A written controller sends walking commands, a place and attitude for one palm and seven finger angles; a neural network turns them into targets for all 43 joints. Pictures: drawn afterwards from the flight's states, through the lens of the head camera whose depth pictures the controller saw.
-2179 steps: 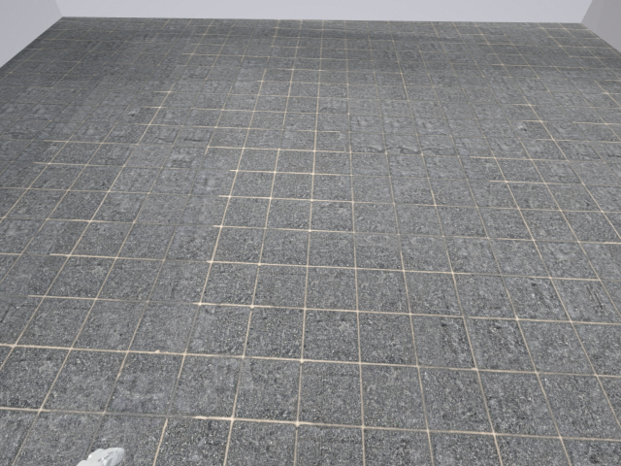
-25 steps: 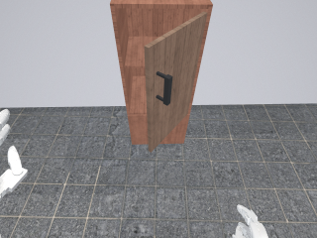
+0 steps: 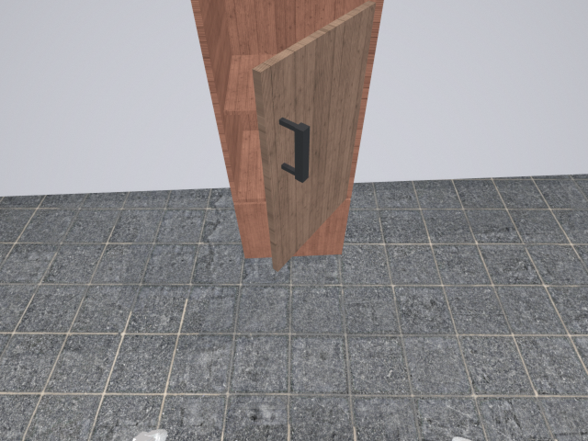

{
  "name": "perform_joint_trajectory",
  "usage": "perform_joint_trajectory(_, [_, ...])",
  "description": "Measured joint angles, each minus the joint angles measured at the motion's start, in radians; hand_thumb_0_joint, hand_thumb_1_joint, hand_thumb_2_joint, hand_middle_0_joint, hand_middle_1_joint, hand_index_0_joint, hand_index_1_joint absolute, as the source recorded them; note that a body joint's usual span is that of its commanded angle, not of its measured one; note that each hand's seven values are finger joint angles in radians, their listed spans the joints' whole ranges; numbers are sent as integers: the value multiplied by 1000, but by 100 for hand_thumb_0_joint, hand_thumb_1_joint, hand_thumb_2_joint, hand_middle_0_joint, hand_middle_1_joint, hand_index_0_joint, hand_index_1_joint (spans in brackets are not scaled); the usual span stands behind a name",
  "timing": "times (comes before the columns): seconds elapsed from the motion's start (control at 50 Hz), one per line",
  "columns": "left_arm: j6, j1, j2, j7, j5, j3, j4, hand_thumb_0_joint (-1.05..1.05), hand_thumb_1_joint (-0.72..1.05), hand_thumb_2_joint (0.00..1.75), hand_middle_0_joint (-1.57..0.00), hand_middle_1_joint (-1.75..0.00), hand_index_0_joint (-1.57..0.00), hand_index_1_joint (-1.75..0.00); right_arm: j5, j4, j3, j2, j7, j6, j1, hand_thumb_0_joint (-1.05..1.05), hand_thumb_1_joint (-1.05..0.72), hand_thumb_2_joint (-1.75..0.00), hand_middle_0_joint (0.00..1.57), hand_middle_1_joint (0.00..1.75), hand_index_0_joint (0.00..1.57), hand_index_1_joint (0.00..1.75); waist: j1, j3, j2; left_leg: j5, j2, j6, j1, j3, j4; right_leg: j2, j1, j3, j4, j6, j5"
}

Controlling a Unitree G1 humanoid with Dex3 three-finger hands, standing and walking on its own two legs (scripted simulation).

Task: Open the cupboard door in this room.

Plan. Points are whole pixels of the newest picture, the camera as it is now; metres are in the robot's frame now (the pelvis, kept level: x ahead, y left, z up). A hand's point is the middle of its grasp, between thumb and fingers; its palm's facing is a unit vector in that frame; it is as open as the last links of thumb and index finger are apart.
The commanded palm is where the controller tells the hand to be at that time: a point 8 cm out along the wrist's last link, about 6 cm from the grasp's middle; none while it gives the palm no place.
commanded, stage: let the arm hang, fingers relaxed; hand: left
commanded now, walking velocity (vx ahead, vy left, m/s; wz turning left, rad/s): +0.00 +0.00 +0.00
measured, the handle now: (293, 150) +0.62 +0.03 +0.03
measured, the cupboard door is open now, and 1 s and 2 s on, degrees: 49 49 49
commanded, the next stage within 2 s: look to check the result in 0.84 s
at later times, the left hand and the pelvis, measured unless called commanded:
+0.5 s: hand out of the picture +0.00 +0.16 -0.16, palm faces +0.06 -0.98 -0.21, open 7.3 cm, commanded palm none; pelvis +0.02 -0.01 +0.01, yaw +1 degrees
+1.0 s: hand out of the picture +0.03 +0.16 -0.17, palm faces +0.06 -0.98 -0.18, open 7.3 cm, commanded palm none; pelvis +0.04 -0.01 +0.01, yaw +0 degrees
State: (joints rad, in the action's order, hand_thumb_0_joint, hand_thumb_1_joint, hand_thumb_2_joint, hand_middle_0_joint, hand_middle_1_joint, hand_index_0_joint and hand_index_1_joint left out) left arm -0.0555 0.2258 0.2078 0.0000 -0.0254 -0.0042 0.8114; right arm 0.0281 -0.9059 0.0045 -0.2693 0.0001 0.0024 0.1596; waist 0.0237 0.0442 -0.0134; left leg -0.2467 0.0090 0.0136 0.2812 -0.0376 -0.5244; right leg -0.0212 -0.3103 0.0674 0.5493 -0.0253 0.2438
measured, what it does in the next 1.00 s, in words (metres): stands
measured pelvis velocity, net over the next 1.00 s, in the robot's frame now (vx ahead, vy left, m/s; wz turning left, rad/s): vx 0.04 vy -0.01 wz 0.01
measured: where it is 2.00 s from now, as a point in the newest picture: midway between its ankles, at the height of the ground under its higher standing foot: outside the picture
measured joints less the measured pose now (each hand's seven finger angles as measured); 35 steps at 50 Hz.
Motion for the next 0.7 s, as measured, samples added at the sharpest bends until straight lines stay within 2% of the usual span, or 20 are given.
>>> perform_joint_trajectory(0.04, [4,10,-39,14,9,-1,92,0,93,90,-21,-30,-21,-29,0,-43,4,21,-6,11,32,0,-91,-90,20,30,20,30,-2,12,22,5,-8,-6,-11,7,13,9,18,8,-23,-5,-8])
perform_joint_trajectory(0.1, [21,22,-27,23,14,19,176,-1,100,90,-21,-30,-21,-30,0,-109,7,55,-14,24,87,0,-91,-90,20,30,20,30,-18,23,39,14,-20,-16,-22,25,31,22,45,25,-65,-14,-25])
perform_joint_trajectory(0.18, [32,50,-19,16,17,18,258,-1,98,90,-21,-30,-21,-30,-2,-174,3,85,-21,37,141,0,-91,-90,20,30,20,30,-29,26,24,18,-29,-21,-36,36,47,33,73,36,-107,-20,-40])
perform_joint_trajectory(0.3, [36,80,-32,21,21,21,330,0,94,90,-21,-30,-21,-29,-5,-216,1,123,-28,32,188,0,-91,-90,20,30,20,30,-24,20,-6,20,-27,-20,-54,34,67,33,89,34,-126,-18,-42])
perform_joint_trajectory(0.56, [55,50,-94,31,21,23,331,0,91,90,-20,-30,-20,-29,-7,-227,4,172,-35,9,169,0,-91,-90,20,30,20,30,-21,-12,-18,12,-18,-15,-87,19,88,23,102,18,-112,-11,-20])
perform_joint_trajectory(0.7, [58,45,-83,36,19,27,329,1,93,90,-20,-30,-20,-29,-5,-227,1,163,-41,4,149,1,-92,-90,20,30,20,30,-23,-20,-5,2,-20,-17,-102,17,91,25,115,16,-113,-11,-10])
